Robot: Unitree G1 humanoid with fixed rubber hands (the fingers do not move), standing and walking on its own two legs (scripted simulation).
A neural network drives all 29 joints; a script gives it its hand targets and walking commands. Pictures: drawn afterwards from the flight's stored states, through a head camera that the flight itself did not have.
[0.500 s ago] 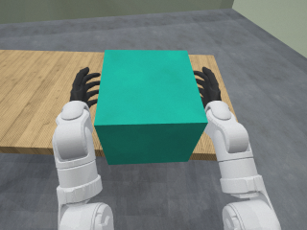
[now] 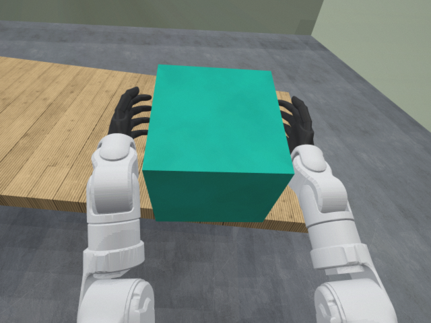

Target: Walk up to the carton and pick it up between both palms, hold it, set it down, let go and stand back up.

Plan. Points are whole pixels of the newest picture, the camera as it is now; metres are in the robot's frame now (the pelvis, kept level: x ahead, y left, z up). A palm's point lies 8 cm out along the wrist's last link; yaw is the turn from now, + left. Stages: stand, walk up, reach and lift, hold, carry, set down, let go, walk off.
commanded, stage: hold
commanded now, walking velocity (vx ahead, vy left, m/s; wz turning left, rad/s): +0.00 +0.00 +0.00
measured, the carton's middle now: (212, 147) +0.38 -0.02 +0.15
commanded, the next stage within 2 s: none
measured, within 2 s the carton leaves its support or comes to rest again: neither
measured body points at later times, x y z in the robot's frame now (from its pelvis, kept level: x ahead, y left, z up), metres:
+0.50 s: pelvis +0.00 +0.00 +0.00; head -0.03 +0.01 +0.45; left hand +0.35 +0.15 +0.21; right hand +0.35 -0.15 +0.20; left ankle +0.02 +0.14 -0.75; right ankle -0.01 -0.12 -0.75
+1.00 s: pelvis +0.01 +0.01 +0.00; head +0.00 +0.02 +0.45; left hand +0.37 +0.15 +0.19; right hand +0.37 -0.15 +0.18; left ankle +0.02 +0.14 -0.75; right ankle -0.01 -0.12 -0.75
